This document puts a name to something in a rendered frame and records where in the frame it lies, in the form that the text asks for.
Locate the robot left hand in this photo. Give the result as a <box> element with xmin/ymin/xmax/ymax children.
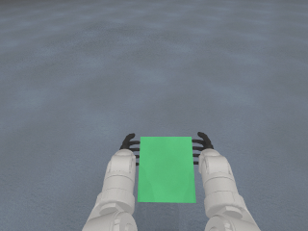
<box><xmin>119</xmin><ymin>133</ymin><xmax>141</xmax><ymax>166</ymax></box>

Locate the right robot forearm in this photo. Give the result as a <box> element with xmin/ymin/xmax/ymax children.
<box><xmin>198</xmin><ymin>148</ymin><xmax>259</xmax><ymax>228</ymax></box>

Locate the right robot upper arm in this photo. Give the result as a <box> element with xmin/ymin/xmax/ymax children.
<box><xmin>204</xmin><ymin>214</ymin><xmax>261</xmax><ymax>231</ymax></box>

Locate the carton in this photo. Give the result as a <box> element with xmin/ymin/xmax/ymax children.
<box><xmin>137</xmin><ymin>137</ymin><xmax>196</xmax><ymax>203</ymax></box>

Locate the robot right hand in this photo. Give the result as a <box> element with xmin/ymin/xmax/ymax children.
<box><xmin>192</xmin><ymin>132</ymin><xmax>214</xmax><ymax>165</ymax></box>

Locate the left robot upper arm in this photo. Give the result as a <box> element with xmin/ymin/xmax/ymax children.
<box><xmin>82</xmin><ymin>210</ymin><xmax>138</xmax><ymax>231</ymax></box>

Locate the left robot forearm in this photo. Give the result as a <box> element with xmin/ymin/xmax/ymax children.
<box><xmin>87</xmin><ymin>148</ymin><xmax>136</xmax><ymax>221</ymax></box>

